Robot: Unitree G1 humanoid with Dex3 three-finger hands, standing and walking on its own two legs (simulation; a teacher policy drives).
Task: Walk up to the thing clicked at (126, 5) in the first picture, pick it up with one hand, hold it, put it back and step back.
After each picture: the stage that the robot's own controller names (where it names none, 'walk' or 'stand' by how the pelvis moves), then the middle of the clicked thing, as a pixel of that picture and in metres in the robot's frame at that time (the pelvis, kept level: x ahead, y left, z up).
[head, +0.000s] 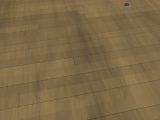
stand; (125, 7) +2.04 -0.67 -0.72
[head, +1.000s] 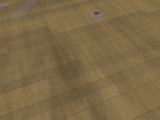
walk; (96, 16) +1.97 -0.14 -0.69
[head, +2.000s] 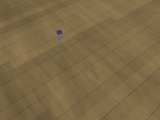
walk; (59, 35) +1.35 +0.26 -0.71
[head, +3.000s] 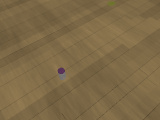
walk; (62, 74) +0.85 +0.24 -0.72
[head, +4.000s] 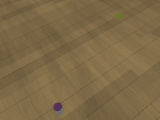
walk; (58, 109) +0.49 +0.24 -0.72
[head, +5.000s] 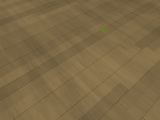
stand; out of the picture +0.37 +0.21 -0.71
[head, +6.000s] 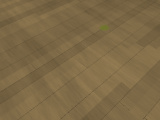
stand; out of the picture +0.35 +0.23 -0.73
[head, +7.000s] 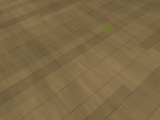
stand; out of the picture +0.35 +0.23 -0.73
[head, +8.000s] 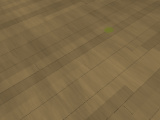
stand; out of the picture +0.35 +0.22 -0.73
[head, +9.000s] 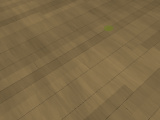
go down; out of the picture +0.34 +0.22 -0.73
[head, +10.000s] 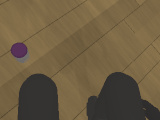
go down; (21, 53) +0.44 +0.23 -0.33
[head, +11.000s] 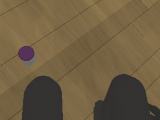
approach; (28, 56) +0.44 +0.23 -0.31
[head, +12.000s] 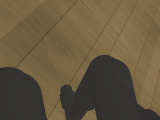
close in; out of the picture +0.44 +0.27 -0.23
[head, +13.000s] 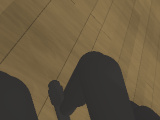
close; out of the picture +0.43 +0.28 -0.23
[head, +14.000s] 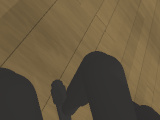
lift; out of the picture +0.42 +0.27 -0.23
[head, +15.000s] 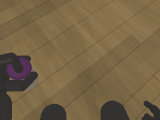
lift; (23, 75) +0.34 +0.20 -0.02
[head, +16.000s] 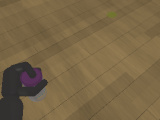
hold; (34, 85) +0.33 +0.18 -0.01
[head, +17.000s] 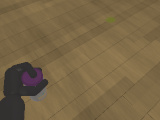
hold; (35, 85) +0.33 +0.17 +0.00
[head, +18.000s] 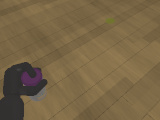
crouch; (35, 85) +0.33 +0.18 +0.00
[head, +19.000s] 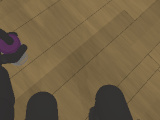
crouch; (14, 51) +0.44 +0.21 -0.10
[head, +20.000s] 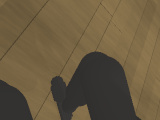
lower; out of the picture +0.45 +0.28 -0.24
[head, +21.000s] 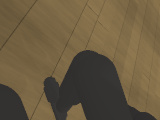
lower; out of the picture +0.45 +0.29 -0.23
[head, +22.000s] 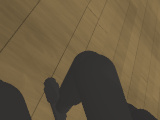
lower; out of the picture +0.45 +0.29 -0.24
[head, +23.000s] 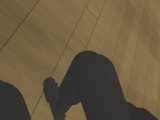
lower; out of the picture +0.45 +0.29 -0.24
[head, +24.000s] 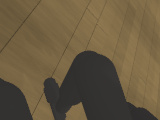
rest; out of the picture +0.45 +0.28 -0.24
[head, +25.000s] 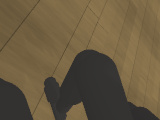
withdraw; out of the picture +0.44 +0.28 -0.24
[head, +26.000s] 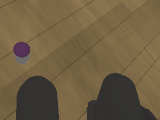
walk; (22, 53) +0.46 +0.22 -0.30
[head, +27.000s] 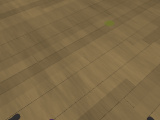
stand; out of the picture +0.39 +0.19 -0.65
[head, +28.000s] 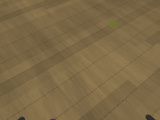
stand; out of the picture +0.40 +0.20 -0.67
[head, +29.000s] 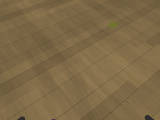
stand; out of the picture +0.39 +0.19 -0.67
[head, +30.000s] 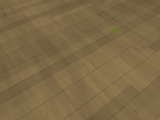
stand; out of the picture +0.41 +0.20 -0.72
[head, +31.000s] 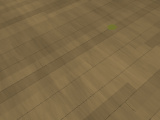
stand; out of the picture +0.38 +0.22 -0.73
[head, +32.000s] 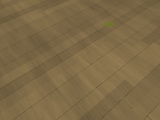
walk; out of the picture +0.37 +0.22 -0.72
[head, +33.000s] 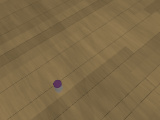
walk; (58, 86) +0.56 +0.19 -0.70
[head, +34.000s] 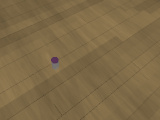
walk; (55, 63) +0.84 +0.20 -0.71
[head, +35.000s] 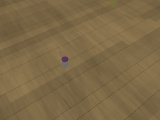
stand; (65, 62) +1.01 +0.19 -0.71
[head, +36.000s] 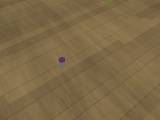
stand; (62, 63) +1.02 +0.21 -0.73
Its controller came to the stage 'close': yes
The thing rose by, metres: 0.70
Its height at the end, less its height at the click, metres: +0.00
